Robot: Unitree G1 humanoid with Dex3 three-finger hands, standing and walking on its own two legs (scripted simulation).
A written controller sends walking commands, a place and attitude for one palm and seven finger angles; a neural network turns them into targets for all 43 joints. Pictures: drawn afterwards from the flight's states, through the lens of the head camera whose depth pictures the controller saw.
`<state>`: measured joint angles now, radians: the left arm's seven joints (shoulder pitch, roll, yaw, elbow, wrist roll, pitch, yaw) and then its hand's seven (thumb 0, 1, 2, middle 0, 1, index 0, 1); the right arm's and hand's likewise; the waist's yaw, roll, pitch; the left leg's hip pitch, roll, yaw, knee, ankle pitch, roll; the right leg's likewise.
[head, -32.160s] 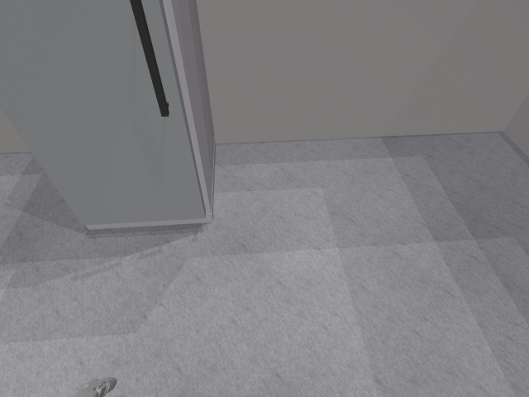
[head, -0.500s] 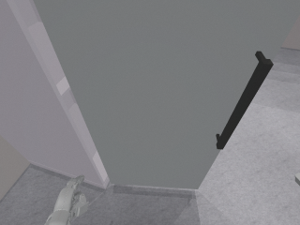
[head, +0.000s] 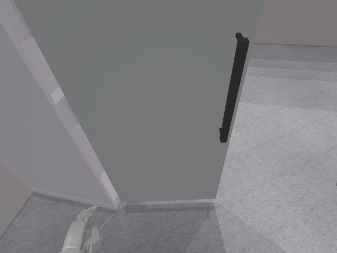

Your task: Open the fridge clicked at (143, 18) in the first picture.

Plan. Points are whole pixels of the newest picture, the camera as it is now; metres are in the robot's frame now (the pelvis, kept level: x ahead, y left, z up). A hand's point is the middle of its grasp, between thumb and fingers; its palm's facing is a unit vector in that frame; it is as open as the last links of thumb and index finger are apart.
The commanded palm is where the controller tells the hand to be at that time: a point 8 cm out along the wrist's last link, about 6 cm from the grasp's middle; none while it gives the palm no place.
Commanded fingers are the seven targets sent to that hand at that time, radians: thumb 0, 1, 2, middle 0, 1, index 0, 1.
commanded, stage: step back with the hand held close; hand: right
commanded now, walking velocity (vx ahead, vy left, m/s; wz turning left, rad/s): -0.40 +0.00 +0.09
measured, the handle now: (229, 96) +0.52 -0.17 +0.09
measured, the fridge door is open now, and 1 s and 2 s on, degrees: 76 76 76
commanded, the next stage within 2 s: stop stepping back and stand still in 0.20 s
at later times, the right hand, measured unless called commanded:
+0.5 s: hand out of the picture +0.12 -0.30 +0.17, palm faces +0.33 +0.89 -0.32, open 7.4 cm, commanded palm +0.04 -0.33 +0.19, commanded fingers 0.00 -0.90 -0.90 0.20 0.30 0.20 0.30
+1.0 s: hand out of the picture -0.01 -0.33 +0.19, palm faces +0.30 +0.87 -0.40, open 7.4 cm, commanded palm -0.06 -0.39 +0.19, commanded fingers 0.00 -0.90 -0.90 0.20 0.30 0.20 0.30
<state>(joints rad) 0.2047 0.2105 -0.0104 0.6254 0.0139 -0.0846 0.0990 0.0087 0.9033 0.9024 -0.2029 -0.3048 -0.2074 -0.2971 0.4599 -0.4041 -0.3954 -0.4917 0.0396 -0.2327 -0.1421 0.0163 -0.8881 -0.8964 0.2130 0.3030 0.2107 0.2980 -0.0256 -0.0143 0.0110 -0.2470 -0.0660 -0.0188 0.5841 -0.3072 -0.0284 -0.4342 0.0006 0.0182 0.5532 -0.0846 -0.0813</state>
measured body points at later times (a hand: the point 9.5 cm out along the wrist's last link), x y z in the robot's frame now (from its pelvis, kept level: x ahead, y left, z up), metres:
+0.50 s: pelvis -0.12 -0.05 +0.02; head -0.12 -0.10 +0.46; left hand +0.03 +0.20 -0.03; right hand +0.10 -0.34 +0.19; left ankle -0.15 +0.08 -0.68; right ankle +0.04 -0.07 -0.72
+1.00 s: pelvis -0.22 -0.10 +0.02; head -0.24 -0.14 +0.46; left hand -0.13 +0.12 -0.07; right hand -0.03 -0.37 +0.21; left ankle -0.23 +0.00 -0.69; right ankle -0.19 -0.23 -0.73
